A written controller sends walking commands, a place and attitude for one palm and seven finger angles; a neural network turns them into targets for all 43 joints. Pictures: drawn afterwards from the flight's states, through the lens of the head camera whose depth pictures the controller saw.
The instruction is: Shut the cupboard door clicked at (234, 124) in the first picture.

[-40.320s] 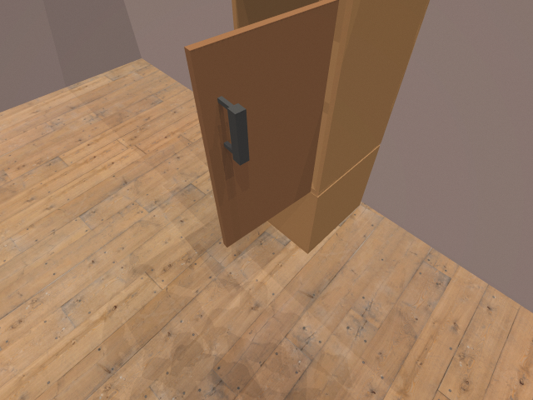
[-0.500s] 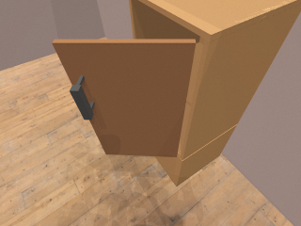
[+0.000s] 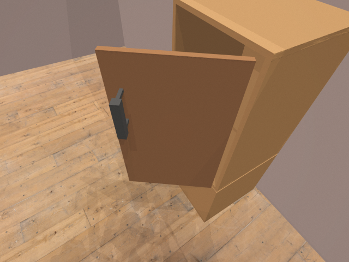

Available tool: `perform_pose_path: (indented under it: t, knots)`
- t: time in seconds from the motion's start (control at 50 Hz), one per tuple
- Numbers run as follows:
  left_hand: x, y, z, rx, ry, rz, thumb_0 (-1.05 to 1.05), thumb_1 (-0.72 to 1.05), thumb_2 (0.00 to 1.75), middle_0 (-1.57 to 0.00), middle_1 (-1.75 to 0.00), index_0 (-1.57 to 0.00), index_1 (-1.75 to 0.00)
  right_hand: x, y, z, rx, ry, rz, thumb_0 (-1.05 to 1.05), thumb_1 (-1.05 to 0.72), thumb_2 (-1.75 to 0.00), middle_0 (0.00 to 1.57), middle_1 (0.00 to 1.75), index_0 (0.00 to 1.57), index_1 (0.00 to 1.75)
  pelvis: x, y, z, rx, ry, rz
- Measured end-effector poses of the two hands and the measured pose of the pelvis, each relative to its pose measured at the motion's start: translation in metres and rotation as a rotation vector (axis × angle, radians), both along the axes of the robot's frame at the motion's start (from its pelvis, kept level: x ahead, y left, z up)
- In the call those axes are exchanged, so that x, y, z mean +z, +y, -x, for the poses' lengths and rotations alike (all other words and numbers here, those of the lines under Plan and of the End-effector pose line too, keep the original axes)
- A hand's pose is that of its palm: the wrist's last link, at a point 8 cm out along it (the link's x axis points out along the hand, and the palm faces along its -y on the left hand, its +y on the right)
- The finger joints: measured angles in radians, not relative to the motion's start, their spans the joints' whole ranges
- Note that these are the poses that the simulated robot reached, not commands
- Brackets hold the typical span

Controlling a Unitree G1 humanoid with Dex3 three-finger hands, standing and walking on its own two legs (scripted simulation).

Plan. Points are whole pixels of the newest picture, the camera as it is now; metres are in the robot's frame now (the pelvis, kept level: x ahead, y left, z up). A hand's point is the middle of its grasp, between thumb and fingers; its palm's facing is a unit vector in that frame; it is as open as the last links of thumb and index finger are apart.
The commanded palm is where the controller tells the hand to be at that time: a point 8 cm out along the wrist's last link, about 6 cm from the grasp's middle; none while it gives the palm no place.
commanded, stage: come to a stop and stand still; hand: left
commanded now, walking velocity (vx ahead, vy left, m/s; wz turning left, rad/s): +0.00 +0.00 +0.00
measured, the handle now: (121, 114) +0.45 +0.18 +0.08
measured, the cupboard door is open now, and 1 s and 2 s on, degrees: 54 54 54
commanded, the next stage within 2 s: look again from close up in 0.54 s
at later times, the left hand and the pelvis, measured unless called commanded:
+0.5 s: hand out of the picture +0.01 +0.16 -0.18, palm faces +0.04 -0.99 -0.17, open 7.3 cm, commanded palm none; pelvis +0.03 +0.01 +0.00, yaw -1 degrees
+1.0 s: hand out of the picture +0.01 +0.17 -0.18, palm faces +0.02 -0.98 -0.21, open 7.3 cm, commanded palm none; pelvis +0.01 +0.00 -0.01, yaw -1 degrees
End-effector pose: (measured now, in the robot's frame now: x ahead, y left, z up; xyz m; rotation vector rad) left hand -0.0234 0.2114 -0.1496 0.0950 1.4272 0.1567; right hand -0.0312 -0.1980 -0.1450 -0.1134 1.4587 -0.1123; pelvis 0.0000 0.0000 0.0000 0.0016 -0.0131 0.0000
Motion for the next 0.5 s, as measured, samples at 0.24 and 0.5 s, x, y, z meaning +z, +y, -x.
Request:
perform_pose_path:
  t: [0.24, 0.5]
  knots:
    - [-0.003, -0.003, -0.011, -0.006, 0.037, 0.014, 0.01, 0.92, 0.9, -0.2, -0.3, -0.2, -0.3, -0.003, 0.018, -0.011, -0.029, 0.004, -0.01, 0.0, -0.9, -0.9, 0.2, 0.3, 0.2, 0.3, -0.002, 0.008, -0.015, -0.007, 0.002, 0.001]
    - [-0.003, 0.0, -0.027, -0.004, 0.025, -0.006, 0.01, 0.93, 0.9, -0.2, -0.3, -0.2, -0.3, -0.005, 0.006, -0.031, -0.024, -0.019, 0.017, 0.0, -0.91, -0.9, 0.2, 0.3, 0.2, 0.3, -0.003, 0.006, -0.026, -0.01, -0.001, 0.001]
